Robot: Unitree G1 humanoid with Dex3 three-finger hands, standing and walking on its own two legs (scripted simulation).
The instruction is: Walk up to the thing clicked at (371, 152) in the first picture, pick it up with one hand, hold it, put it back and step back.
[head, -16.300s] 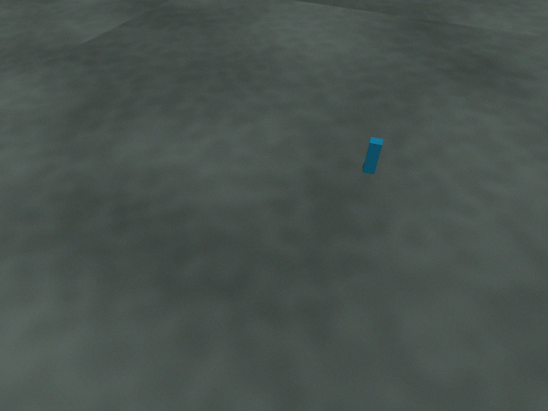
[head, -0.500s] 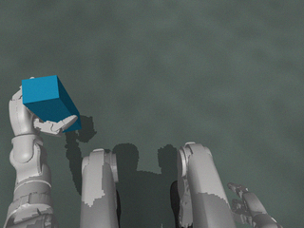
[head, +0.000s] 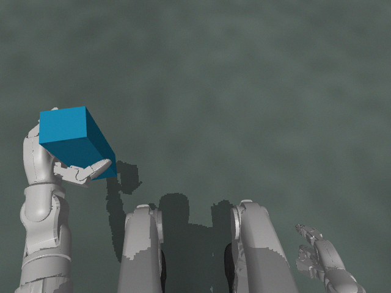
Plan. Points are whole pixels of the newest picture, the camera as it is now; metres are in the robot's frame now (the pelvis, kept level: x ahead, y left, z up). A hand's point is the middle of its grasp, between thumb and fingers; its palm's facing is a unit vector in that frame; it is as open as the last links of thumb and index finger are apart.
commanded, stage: lift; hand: left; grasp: from the side
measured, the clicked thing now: (86, 150) +0.39 +0.22 +0.00
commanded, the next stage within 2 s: hold in 1.42 s
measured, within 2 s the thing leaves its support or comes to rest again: neither
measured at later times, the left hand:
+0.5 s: hand (26, 96) +0.38 +0.21 +0.19, palm faces +0.17 -0.98 -0.04, open 9.6 cm
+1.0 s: hand out of the picture +0.39 +0.20 +0.26, palm faces +0.16 -0.99 -0.02, open 9.6 cm
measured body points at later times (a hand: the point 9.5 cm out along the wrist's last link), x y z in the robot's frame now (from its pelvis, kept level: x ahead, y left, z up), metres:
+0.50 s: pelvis +0.04 +0.00 +0.15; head +0.15 +0.03 +0.58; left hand +0.37 +0.26 +0.19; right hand +0.21 -0.24 +0.04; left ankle +0.08 +0.13 -0.44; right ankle +0.08 -0.13 -0.44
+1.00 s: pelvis +0.06 +0.00 +0.22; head +0.14 +0.02 +0.66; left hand +0.37 +0.25 +0.27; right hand +0.21 -0.23 +0.11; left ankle +0.08 +0.13 -0.44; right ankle +0.08 -0.13 -0.44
